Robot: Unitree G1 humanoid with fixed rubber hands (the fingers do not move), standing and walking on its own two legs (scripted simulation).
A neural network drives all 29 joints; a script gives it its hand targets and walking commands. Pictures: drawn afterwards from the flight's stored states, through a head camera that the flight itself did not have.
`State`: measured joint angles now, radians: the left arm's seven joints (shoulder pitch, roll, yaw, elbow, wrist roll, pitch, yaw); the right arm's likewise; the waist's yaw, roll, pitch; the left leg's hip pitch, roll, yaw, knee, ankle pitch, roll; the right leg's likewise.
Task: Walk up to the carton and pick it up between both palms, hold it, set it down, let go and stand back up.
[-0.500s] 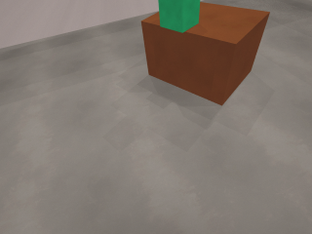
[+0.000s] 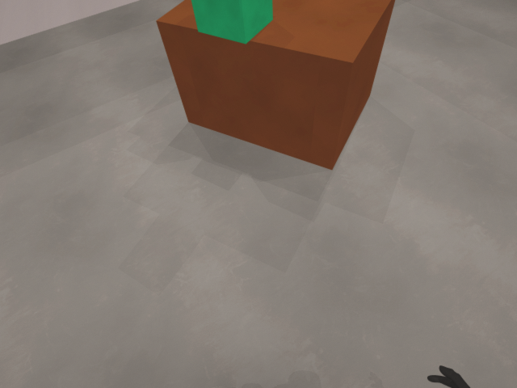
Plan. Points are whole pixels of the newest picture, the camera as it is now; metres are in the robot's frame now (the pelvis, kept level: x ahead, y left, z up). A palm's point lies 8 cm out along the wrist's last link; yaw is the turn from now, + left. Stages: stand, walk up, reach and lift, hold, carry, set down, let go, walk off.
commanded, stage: walk up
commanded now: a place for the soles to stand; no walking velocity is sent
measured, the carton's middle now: out of the picture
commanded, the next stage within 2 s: none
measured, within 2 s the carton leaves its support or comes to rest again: neither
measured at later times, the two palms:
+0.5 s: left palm (112, 241) +0.38 +0.34 -0.09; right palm (409, 250) +0.38 -0.27 -0.12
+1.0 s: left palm (126, 148) +0.65 +0.39 -0.09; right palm (365, 167) +0.59 -0.21 -0.11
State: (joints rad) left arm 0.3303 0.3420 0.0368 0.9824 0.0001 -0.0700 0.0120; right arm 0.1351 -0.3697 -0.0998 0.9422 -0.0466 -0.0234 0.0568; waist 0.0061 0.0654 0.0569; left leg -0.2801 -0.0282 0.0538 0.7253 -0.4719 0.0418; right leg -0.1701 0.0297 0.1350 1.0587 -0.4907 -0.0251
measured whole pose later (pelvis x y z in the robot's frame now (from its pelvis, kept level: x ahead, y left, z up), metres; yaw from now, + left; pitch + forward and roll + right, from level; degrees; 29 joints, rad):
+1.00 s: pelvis +0.54 +0.10 +0.00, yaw -9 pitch +1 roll -2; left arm 0.30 0.36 0.04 0.83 0.00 -0.10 0.06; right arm 0.12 -0.35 -0.10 0.83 -0.03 -0.01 0.06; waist -0.06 0.05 0.15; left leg -0.30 -0.02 0.09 0.72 -0.44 0.08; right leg -0.47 0.02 0.04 0.99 -0.41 0.00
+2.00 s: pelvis +0.73 +0.46 -0.04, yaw -13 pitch -3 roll -5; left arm 0.41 0.41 0.06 0.93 0.00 -0.09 0.16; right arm 0.14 -0.41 -0.15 0.72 -0.03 0.07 0.05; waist 0.07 0.12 0.14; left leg -0.47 0.08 -0.05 1.03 -0.55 -0.05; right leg -0.33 -0.07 0.18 0.87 -0.50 -0.02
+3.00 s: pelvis +0.75 +0.54 -0.03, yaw -20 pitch -6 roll +0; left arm 0.31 0.49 0.09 0.86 0.00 0.06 -0.04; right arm 0.14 -0.30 -0.10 0.94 -0.01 -0.04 -0.07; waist 0.07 -0.11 0.16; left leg -0.40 0.20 -0.03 0.94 -0.42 -0.08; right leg -0.43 0.04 0.05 0.94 -0.43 -0.02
